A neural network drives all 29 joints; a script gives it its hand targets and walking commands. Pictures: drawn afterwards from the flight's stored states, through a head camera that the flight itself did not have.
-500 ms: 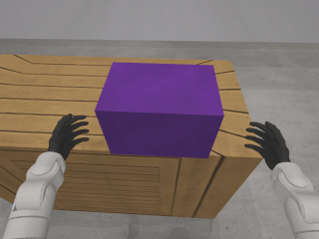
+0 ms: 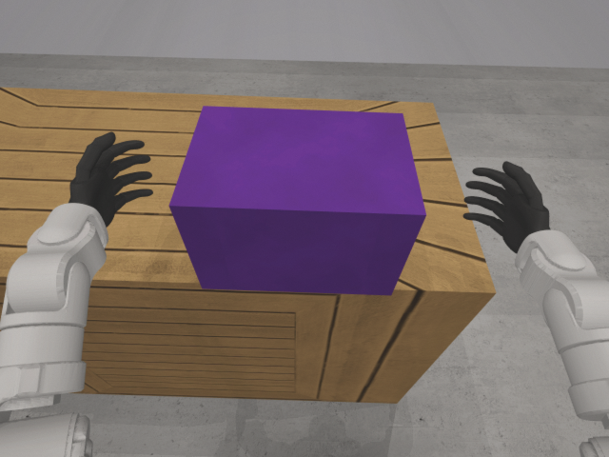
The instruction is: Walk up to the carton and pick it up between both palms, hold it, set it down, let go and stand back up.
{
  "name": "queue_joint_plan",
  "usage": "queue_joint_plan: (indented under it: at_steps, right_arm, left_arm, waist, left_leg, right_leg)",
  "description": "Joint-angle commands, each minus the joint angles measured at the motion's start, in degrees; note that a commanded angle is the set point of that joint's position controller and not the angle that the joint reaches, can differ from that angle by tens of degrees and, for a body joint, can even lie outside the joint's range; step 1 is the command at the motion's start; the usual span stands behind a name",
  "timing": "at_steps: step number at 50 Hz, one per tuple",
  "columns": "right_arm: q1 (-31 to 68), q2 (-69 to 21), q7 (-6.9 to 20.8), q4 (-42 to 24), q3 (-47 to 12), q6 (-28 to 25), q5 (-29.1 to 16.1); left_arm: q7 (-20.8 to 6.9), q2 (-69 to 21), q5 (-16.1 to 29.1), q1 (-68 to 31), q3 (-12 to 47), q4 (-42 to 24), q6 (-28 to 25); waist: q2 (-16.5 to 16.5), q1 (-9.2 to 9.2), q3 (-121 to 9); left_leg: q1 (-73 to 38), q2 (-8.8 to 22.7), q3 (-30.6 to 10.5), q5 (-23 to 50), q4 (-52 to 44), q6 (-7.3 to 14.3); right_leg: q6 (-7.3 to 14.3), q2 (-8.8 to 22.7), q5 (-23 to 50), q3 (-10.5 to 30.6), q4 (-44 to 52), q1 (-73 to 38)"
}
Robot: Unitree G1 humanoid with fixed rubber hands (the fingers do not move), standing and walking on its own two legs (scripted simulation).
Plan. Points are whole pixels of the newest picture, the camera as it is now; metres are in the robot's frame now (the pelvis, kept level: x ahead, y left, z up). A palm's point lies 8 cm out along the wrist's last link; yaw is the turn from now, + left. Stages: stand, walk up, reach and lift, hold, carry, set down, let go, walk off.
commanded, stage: reach and lift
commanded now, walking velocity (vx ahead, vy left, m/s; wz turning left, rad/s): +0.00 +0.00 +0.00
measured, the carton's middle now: (299, 203) +0.47 +0.03 +0.05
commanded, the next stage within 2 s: none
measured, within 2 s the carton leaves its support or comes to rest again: neither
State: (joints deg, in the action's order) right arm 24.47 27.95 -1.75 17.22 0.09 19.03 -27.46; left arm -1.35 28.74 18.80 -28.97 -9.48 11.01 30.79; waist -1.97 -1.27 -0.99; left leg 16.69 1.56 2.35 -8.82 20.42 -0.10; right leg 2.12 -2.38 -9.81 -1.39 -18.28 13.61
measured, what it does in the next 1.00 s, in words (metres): stands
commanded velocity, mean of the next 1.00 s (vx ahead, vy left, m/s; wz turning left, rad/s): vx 0.00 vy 0.00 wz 0.00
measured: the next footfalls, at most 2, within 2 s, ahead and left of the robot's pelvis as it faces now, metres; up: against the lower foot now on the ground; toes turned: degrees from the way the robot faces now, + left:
none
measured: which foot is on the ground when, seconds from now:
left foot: down 0.00-1.00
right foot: down 0.00-1.00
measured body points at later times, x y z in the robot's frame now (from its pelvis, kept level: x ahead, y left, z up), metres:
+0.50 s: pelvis -0.01 +0.01 +0.00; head +0.03 +0.03 +0.44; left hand +0.44 +0.27 +0.17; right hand +0.43 -0.24 +0.17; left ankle +0.01 +0.12 -0.75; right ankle -0.01 -0.10 -0.75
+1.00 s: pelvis -0.01 +0.01 -0.01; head +0.07 +0.02 +0.43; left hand +0.43 +0.26 +0.07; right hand +0.42 -0.23 +0.06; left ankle +0.01 +0.12 -0.75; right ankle -0.01 -0.10 -0.75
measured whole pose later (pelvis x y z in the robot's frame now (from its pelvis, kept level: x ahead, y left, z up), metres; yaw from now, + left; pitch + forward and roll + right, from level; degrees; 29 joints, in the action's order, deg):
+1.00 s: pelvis -0.01 +0.01 -0.01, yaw +1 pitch +17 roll -2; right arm 38.9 23.3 0.7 47.6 0.0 -0.7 -22.1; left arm 1.1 23.8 18.6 -43.6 2.4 47.7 3.6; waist 0.9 -0.3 -8.9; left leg 36.8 1.4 -0.5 -10.0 29.4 0.4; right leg 1.7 -2.5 -10.4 -3.4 -24.8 32.0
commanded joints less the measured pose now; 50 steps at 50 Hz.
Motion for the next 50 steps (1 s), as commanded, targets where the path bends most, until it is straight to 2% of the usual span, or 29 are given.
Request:
queue_joint_plan:
  at_steps: [1,6,13,18,21,26,30,34,38,41,45,50]
  right_arm:
    - [26.94,13.97,0.42,-5.51,6.13,-2.08,-0.45]
    - [34.46,14.75,0.99,-0.42,5.64,-1.82,-0.37]
    - [42.52,15.35,1.69,7.35,5.36,-1.77,0.1]
    - [47.29,16.32,2.25,12.49,5.2,-1.86,-0.16]
    - [47.87,16.12,2.64,15.77,4.65,-2.2,-0.26]
    - [44.14,14.21,3.13,19.87,3.16,-4.16,0.07]
    - [38.86,11.48,3.25,21.11,2.06,-7.54,1.35]
    - [36.35,9.4,3.14,19.86,2.58,-13.0,3.25]
    - [39.19,10.24,3.06,15.87,4.79,-18.67,4.71]
    - [41.12,10.89,3.08,15.17,6.0,-21.1,5.33]
    - [40.23,11.48,2.67,17.31,5.98,-22.75,5.82]
    - [39.55,10.86,1.04,21.99,2.41,-24.13,4.26]
  left_arm:
    - [0.68,13.98,0.13,-27.88,-4.38,-6.06,-2.08]
    - [1.22,14.48,0.57,-34.96,-2.9,0.27,-2.35]
    - [1.78,14.19,1.43,-43.37,0.79,8.5,-3.59]
    - [2.53,13.72,2.16,-48.41,3.71,13.08,-4.23]
    - [2.7,12.88,1.81,-49.15,4.92,15.93,-4.76]
    - [1.75,10.55,-0.7,-44.9,4.92,19.99,-7.05]
    - [0.55,8.5,-3.45,-39.13,3.68,21.88,-11.09]
    - [0.33,7.42,-4.31,-37.21,3.28,21.82,-18.11]
    - [2.17,8.19,-2.37,-42.75,5.05,18.15,-25.6]
    - [3.55,7.8,-0.6,-45.7,7.5,18.16,-28.84]
    - [3.2,7.57,0.16,-43.93,8.58,22.51,-30.46]
    - [1.1,7.28,-0.95,-40.44,6.43,29.24,-31.29]
  waist:
    - [3.73,0.78,-33.51]
    - [2.8,1.06,-36.51]
    - [2.38,0.05,-39.5]
    - [3.44,-0.6,-41.32]
    - [4.1,-0.72,-41.46]
    - [4.64,-0.47,-39.85]
    - [4.93,0.2,-37.37]
    - [6.3,0.64,-37.29]
    - [8.98,0.31,-43.99]
    - [9.7,-0.17,-50.0]
    - [7.34,-0.91,-55.02]
    - [2.46,-0.59,-56.23]
  left_leg:
    - [-16.28,-1.03,-2.9,18.44,2.35,0.48]
    - [-13.81,-0.93,-2.8,15.54,2.32,0.98]
    - [-12.12,-0.73,-2.88,12.39,2.51,1.03]
    - [-13.24,-0.37,-3.41,12.3,3.32,0.37]
    - [-14.12,-0.25,-3.71,13.83,4.1,-0.09]
    - [-15.11,-0.38,-3.78,18.4,5.12,-0.66]
    - [-14.83,-0.63,-3.38,20.73,5.05,-0.99]
    - [-14.61,-0.74,-3.06,21.19,5.34,-1.71]
    - [-16.97,-0.47,-3.29,21.24,7.38,-3.12]
    - [-18.42,-0.24,-3.67,22.05,9.79,-3.93]
    - [-18.04,-0.2,-3.86,25.37,12.55,-3.9]
    - [-12.97,-1.12,-3.48,27.3,12.93,-2.56]
  right_leg:
    - [-3.15,0.96,24.05,2.8,-0.92,-6.01]
    - [-3.32,1.06,21.59,2.61,-1.32,-5.71]
    - [-3.35,0.97,18.73,2.15,-1.51,-4.37]
    - [-2.99,0.58,17.04,1.34,-1.57,-1.72]
    - [-2.86,0.33,17.51,0.8,-1.78,-0.38]
    - [-2.98,-0.05,21.08,0.31,-2.03,-0.43]
    - [-3.2,-0.09,23.21,0.32,-2.02,-1.63]
    - [-3.16,-0.16,21.92,0.05,-2.14,-0.55]
    - [-2.62,-0.65,17.61,-1.4,-2.73,5.08]
    - [-2.37,-0.92,16.41,-2.63,-3.9,9.91]
    - [-2.95,-1.1,20.47,-3.31,-5.83,11.68]
    - [-4.48,-0.57,29.73,-2.46,-7.89,5.03]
